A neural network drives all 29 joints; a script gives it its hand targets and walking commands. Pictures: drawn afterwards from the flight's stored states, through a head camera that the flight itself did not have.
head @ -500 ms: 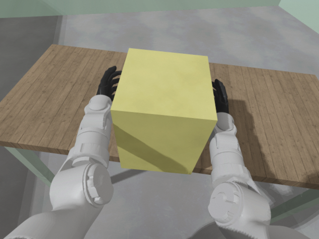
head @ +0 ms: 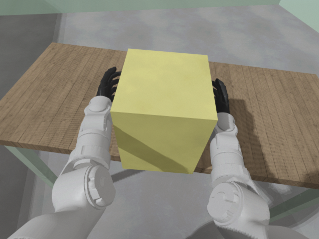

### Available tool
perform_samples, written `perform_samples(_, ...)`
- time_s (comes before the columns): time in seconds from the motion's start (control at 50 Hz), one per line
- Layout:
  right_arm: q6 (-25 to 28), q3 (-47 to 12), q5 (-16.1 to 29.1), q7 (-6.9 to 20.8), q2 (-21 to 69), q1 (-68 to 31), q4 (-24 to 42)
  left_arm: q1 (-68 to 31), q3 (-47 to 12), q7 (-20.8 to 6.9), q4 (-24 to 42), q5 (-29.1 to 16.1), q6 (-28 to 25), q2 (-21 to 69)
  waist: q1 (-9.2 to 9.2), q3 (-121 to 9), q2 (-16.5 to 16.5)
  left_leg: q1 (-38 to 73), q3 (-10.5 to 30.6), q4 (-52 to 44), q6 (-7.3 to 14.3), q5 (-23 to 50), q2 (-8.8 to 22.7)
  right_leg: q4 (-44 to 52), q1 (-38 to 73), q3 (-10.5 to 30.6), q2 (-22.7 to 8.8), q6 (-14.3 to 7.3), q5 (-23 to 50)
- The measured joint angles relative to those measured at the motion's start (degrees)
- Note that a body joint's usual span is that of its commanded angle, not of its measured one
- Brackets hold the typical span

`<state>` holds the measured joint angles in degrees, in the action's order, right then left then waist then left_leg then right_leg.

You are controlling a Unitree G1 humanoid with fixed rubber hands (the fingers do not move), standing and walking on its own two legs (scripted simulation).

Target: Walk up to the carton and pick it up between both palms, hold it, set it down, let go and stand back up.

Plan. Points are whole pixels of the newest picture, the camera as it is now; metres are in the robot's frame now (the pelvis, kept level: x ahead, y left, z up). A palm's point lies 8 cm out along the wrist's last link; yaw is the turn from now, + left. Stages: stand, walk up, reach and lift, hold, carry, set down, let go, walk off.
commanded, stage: set down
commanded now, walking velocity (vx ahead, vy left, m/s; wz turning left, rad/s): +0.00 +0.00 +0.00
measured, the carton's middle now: (162, 115) +0.41 +0.00 +0.07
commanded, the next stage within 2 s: none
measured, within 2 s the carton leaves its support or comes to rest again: neither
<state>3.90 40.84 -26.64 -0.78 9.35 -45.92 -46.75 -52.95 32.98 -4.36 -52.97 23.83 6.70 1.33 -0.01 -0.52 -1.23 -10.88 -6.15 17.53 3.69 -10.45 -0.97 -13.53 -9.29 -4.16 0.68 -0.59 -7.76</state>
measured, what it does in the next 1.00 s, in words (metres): stands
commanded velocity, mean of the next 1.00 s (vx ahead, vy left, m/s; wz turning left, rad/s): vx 0.00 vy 0.00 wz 0.00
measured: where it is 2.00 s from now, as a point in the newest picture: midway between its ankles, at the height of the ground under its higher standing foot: outside the picture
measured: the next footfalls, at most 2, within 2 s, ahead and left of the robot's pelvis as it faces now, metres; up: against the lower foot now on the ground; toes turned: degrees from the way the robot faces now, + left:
none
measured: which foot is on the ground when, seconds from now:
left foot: down 0.00-1.00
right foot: down 0.00-1.00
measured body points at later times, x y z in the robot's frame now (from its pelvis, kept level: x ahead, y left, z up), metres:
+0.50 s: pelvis +0.00 +0.00 +0.00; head +0.04 +0.01 +0.45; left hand +0.45 +0.15 +0.10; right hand +0.42 -0.15 +0.09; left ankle -0.02 +0.07 -0.75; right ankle -0.01 -0.11 -0.75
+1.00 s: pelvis -0.02 -0.01 -0.01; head +0.01 +0.01 +0.44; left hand +0.47 +0.16 +0.15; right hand +0.43 -0.22 +0.16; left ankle -0.02 +0.08 -0.75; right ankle -0.01 -0.11 -0.75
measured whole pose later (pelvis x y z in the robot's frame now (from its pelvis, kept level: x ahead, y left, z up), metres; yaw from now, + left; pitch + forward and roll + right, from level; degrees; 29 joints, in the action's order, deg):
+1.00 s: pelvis -0.02 -0.01 -0.01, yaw -3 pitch +15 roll -2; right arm -6.2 1.5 18.2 -10.3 -12.5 -61.7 -65.9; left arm -68.5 -1.5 2.2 -80.5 -15.5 1.3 -20.0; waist 3.7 -12.4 -0.2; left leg -29.7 -3.5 26.5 2.1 -11.6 1.0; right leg -19.7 -27.6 -2.9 2.8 -2.0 -6.8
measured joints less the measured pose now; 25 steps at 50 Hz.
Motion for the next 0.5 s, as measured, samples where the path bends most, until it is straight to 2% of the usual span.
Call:
perform_samples(0.32,1.0,-1.0,0.2,-0.4,0.2,0.1,0.1,-0.2,0.2,-0.2,-0.3,0.0,-1.1,-0.6,0.26,0.3,0.1,-0.5,-0.2,0.1,-0.1,0.2,0.1,-0.3,-0.6,-0.3,0.0,-0.1,0.0)
perform_samples(0.4,1.3,-2.1,0.9,-0.9,0.1,-0.1,-0.6,-0.2,-0.5,0.3,-1.4,-0.3,-1.9,-1.5,0.56,0.2,0.1,-0.9,-0.4,0.2,-0.2,0.2,0.2,-0.4,-1.0,-0.2,0.1,-0.2,0.1)
perform_samples(0.5,1.2,-4.9,3.5,-1.9,-1.2,-0.7,-4.0,-0.6,-2.6,2.7,-4.7,-2.3,-3.2,-3.5,1.08,-0.3,0.1,-2.3,-0.7,0.8,-0.2,0.0,0.5,-0.9,-2.5,0.0,0.2,-0.3,0.1)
